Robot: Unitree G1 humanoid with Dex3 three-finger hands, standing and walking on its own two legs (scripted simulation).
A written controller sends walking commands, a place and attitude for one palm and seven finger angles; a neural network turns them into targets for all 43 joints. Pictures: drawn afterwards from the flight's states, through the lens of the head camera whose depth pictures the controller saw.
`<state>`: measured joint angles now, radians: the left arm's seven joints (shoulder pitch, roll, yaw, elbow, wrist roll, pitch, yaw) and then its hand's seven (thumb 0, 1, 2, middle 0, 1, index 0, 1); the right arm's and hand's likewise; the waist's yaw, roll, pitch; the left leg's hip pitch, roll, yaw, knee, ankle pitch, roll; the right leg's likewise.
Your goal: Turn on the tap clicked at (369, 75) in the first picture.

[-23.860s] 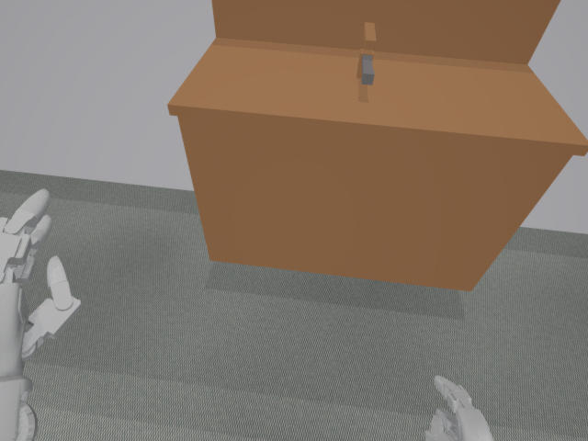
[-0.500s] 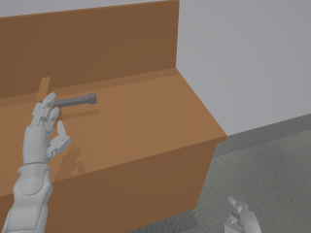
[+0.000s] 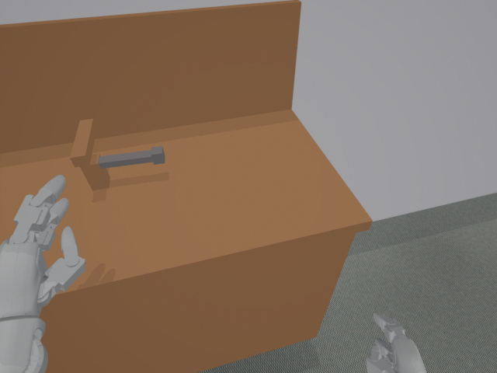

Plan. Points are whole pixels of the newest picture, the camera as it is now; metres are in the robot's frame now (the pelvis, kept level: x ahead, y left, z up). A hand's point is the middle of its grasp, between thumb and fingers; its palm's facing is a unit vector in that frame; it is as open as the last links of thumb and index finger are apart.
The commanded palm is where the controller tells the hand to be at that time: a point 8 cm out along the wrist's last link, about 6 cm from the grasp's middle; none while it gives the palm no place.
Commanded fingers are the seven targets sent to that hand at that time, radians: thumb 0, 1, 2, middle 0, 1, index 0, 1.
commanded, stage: draw the hand back beside the body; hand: left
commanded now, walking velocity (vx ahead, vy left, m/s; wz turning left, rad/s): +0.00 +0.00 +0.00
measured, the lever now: (158, 155) +0.52 +0.28 +0.07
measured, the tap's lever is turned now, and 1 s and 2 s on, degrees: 86 86 86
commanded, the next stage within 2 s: step back with the hand held close in 0.18 s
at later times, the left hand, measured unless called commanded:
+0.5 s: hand (80, 253) +0.21 +0.25 +0.15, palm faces +0.37 -0.85 -0.38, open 7.4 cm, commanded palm +0.15 +0.28 +0.17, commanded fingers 0.00 0.90 0.90 -0.20 -0.30 -0.20 -0.30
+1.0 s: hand (42, 303) +0.14 +0.26 +0.14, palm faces +0.39 -0.83 -0.41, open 7.4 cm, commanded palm +0.09 +0.30 +0.17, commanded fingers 0.00 0.90 0.90 -0.20 -0.30 -0.20 -0.30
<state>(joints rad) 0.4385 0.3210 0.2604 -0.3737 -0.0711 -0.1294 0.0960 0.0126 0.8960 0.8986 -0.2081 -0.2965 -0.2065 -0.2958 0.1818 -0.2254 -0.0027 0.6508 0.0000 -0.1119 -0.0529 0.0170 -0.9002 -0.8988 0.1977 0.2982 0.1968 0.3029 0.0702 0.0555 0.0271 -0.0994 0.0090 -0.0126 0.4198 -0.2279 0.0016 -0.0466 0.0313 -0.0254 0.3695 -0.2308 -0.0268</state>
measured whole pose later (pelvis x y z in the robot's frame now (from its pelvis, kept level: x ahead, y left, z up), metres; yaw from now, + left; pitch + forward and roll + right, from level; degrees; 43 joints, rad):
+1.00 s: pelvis -0.07 +0.02 -0.01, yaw +0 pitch +0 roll -2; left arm 0.48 0.36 0.32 -0.48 -0.04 -0.17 0.15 0.01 0.89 0.90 -0.21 -0.30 -0.21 -0.30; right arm 0.19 -0.21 0.01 0.57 0.01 -0.06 -0.08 0.02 -0.90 -0.90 0.20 0.30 0.20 0.30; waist 0.02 0.03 0.03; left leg -0.40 0.00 0.00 0.57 -0.20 0.03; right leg -0.34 0.02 -0.03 0.49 -0.17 0.00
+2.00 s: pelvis -0.26 +0.01 +0.00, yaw -3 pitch +1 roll +1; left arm 0.51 0.37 0.30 -0.53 -0.05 -0.14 0.14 0.01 0.89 0.90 -0.21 -0.30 -0.21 -0.30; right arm 0.20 -0.18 0.01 0.63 0.00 -0.05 -0.06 0.02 -0.90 -0.90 0.20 0.30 0.20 0.30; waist 0.02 -0.04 -0.02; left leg -0.48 -0.02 0.02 0.85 -0.35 -0.01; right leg -0.26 0.01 0.03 0.44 -0.20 -0.02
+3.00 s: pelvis -0.31 -0.01 -0.01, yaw +3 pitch -3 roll +0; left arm 0.46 0.33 0.31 -0.45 -0.05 -0.12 0.15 0.01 0.89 0.90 -0.21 -0.30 -0.21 -0.30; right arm 0.18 -0.25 -0.02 0.61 0.01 -0.10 -0.07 0.02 -0.90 -0.90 0.20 0.30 0.20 0.30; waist 0.01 0.02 0.04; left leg -0.21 0.04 0.00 0.48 -0.23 -0.03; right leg -0.20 0.07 -0.05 0.45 -0.21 -0.08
